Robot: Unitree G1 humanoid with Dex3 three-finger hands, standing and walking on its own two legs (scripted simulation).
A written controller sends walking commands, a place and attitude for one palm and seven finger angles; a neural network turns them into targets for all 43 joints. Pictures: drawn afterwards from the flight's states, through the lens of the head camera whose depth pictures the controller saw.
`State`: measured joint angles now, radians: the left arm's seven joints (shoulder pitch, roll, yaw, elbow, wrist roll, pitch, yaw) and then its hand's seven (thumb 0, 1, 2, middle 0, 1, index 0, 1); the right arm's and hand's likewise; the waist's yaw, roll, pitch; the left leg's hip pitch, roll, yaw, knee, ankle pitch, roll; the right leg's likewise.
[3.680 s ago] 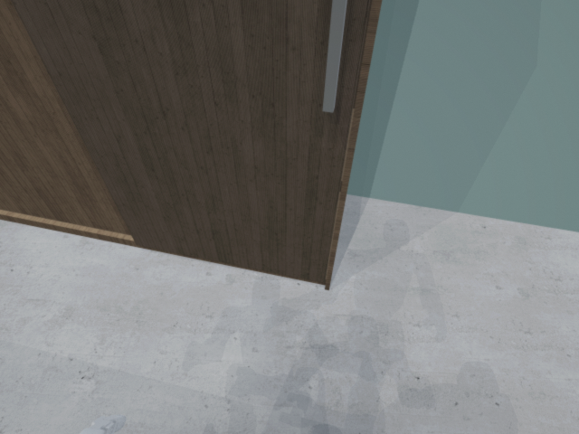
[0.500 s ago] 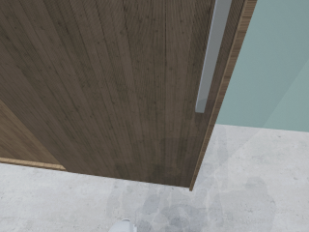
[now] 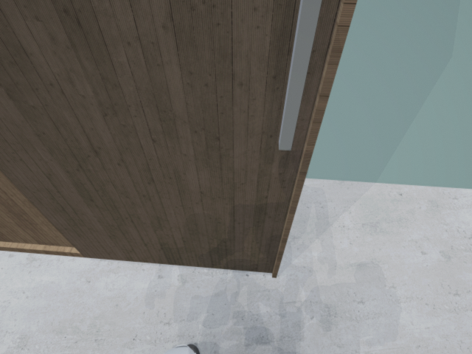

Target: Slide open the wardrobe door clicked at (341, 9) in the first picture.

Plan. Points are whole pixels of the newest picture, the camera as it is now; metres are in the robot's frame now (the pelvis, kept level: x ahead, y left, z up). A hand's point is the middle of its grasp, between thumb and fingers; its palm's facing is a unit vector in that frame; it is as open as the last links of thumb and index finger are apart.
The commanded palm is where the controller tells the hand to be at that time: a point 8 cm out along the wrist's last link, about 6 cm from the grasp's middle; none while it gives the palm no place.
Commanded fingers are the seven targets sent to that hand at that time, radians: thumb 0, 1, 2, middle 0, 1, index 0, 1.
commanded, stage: come to a stop and stand still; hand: right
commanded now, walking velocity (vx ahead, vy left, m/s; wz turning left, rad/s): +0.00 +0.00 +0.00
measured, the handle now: (296, 67) +0.50 -0.08 +0.23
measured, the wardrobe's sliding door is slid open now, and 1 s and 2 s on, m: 0.00 0.00 0.00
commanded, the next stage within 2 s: look again from close up in 1.84 s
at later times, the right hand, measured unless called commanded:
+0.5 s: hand out of the picture -0.04 -0.25 -0.16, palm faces -0.01 +0.98 -0.19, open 7.3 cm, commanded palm none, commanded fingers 0.00 -0.90 -0.90 0.20 0.30 0.20 0.30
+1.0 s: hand out of the picture -0.15 -0.21 -0.16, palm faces +0.02 +0.99 -0.13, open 7.3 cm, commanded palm none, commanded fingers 0.00 -0.90 -0.90 0.20 0.30 0.20 0.30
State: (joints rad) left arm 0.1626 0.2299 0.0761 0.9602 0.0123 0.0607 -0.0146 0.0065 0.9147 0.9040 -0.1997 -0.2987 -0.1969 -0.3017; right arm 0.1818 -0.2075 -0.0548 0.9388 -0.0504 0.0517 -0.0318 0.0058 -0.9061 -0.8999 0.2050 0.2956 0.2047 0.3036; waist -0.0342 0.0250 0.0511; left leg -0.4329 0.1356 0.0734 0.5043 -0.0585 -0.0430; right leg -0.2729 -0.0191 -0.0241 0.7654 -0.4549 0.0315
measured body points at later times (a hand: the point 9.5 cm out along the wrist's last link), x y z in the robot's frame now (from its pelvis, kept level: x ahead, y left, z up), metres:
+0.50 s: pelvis -0.05 -0.08 +0.02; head -0.04 -0.08 +0.47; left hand -0.09 +0.12 -0.14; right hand -0.04 -0.30 -0.15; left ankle -0.10 +0.05 -0.72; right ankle -0.05 -0.12 -0.72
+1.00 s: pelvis -0.09 -0.07 +0.02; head -0.09 -0.07 +0.47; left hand -0.12 +0.15 -0.14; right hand -0.14 -0.26 -0.15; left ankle -0.10 +0.05 -0.72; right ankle -0.05 -0.12 -0.72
